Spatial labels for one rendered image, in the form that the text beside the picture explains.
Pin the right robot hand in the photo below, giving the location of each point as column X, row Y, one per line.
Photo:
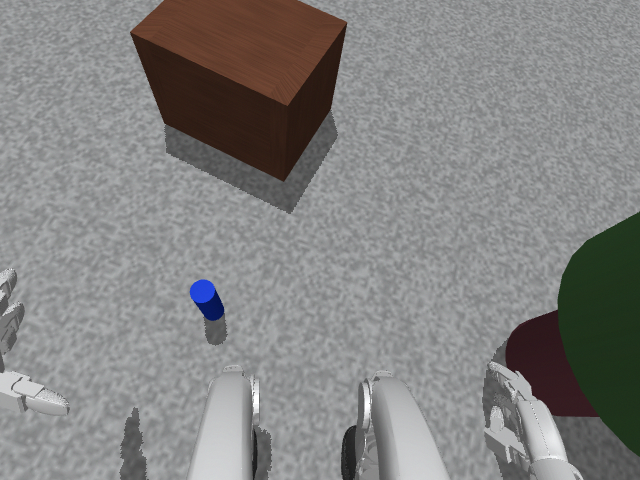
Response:
column 535, row 435

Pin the potted plant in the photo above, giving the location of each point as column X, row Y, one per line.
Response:
column 583, row 360

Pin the can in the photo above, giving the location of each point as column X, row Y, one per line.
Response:
column 205, row 296

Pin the left robot hand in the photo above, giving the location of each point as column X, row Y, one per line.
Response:
column 17, row 391

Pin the right robot foot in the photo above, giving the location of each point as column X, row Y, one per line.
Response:
column 348, row 456

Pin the right robot arm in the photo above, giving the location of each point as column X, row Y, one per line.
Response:
column 553, row 469

